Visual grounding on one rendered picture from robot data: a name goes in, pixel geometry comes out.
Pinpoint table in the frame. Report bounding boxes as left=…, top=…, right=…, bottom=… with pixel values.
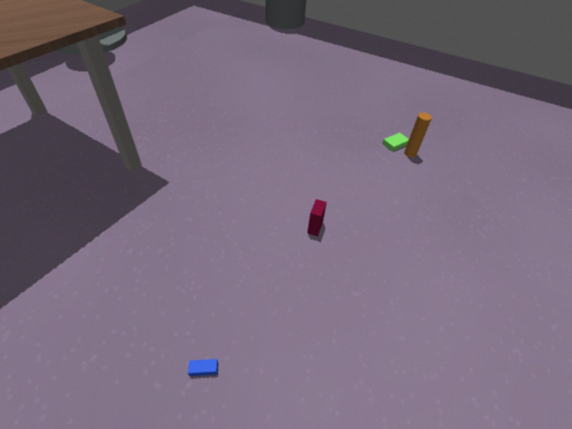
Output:
left=0, top=0, right=142, bottom=171

